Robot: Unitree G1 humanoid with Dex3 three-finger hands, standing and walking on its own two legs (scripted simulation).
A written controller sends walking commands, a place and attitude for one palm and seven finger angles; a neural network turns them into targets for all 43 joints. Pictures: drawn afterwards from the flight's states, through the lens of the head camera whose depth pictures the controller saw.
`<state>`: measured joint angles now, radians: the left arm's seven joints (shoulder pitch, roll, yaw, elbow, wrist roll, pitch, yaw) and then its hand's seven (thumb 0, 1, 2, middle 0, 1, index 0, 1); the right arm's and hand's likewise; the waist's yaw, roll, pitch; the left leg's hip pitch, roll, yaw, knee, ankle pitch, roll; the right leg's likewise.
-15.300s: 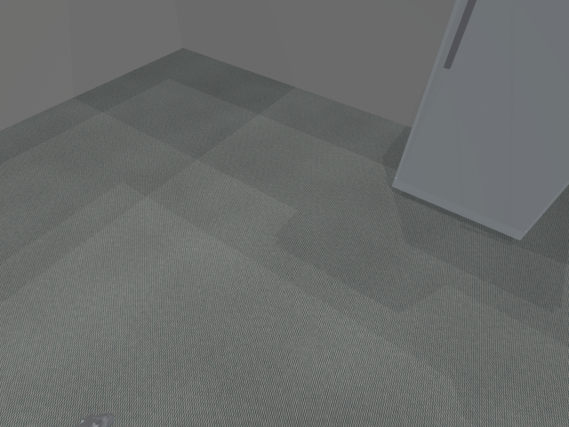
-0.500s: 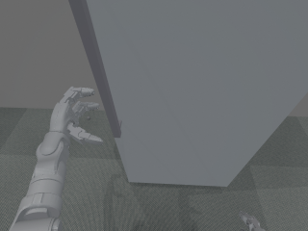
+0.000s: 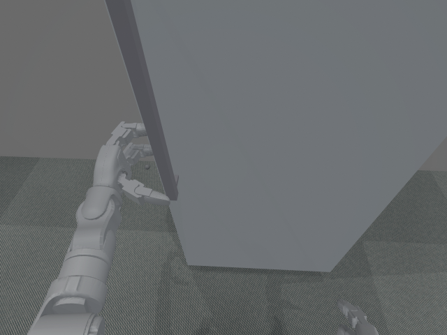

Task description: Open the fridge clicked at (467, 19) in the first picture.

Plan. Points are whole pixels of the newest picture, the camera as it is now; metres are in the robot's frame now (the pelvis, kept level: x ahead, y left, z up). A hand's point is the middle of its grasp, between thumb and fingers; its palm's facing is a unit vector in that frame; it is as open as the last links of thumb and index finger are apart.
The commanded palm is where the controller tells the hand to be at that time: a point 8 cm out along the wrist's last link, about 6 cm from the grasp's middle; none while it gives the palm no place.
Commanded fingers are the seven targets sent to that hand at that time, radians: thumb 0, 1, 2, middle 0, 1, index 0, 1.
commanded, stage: feel for the door with the fingertips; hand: left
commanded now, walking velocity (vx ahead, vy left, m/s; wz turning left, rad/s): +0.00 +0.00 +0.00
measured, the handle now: (154, 112) +0.44 +0.14 +0.17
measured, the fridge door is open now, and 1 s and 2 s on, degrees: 0 0 0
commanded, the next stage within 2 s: slide the fingers in behind the handle in 0.28 s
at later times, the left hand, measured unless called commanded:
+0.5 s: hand (145, 158) +0.41 +0.17 +0.10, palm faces -0.01 -1.00 -0.01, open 13.6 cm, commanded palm +0.38 +0.22 +0.10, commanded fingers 0.00 -0.50 0.30 -0.30 -1.20 -0.30 -1.20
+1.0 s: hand (152, 165) +0.39 +0.15 +0.10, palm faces -0.02 -1.00 +0.00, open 14.0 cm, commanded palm +0.36 +0.20 +0.10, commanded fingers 0.00 -0.50 0.30 -0.30 -1.20 -0.30 -1.20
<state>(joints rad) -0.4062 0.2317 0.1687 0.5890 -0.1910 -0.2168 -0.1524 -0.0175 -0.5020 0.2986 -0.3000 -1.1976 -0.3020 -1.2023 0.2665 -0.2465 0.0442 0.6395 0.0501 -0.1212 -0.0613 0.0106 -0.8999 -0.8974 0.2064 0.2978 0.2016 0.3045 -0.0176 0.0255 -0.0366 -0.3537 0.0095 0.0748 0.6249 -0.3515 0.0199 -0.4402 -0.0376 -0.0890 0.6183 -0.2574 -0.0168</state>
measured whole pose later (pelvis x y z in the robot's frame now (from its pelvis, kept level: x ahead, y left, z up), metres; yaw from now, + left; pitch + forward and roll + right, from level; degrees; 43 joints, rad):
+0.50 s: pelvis +0.00 +0.00 +0.00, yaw +0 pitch +7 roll +0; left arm -0.53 0.28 0.21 0.77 -0.19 -0.28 -0.19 -0.02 -0.50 0.30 -0.37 -1.25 -0.36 -1.24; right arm 0.32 -0.27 0.03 0.67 0.05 -0.08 -0.06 0.01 -0.90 -0.90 0.21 0.30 0.20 0.30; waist -0.04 0.02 -0.04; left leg -0.41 0.01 0.07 0.65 -0.36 0.02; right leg -0.49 -0.04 -0.09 0.63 -0.26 -0.02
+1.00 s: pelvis +0.00 +0.00 +0.00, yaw +0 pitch +6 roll +0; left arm -0.43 0.21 0.15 0.62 -0.19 -0.24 -0.14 -0.02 -0.50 0.30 -0.30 -1.20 -0.30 -1.20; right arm 0.28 -0.25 0.03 0.64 0.05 -0.10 -0.05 0.01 -0.90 -0.90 0.21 0.30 0.20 0.30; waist -0.02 0.02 -0.04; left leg -0.37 0.01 0.08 0.63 -0.36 0.03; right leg -0.46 -0.04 -0.09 0.62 -0.26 -0.01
